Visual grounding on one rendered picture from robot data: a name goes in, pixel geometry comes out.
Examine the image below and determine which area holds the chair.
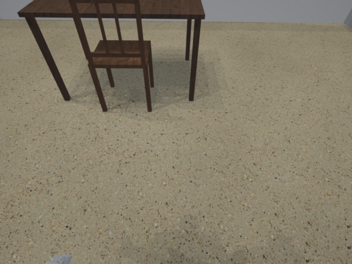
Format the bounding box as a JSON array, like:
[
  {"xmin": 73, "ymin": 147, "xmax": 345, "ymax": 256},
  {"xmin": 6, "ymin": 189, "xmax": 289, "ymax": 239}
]
[{"xmin": 69, "ymin": 0, "xmax": 154, "ymax": 112}]

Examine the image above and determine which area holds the table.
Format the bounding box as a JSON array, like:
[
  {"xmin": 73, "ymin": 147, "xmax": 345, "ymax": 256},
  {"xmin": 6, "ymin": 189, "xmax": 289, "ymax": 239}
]
[{"xmin": 18, "ymin": 0, "xmax": 205, "ymax": 101}]

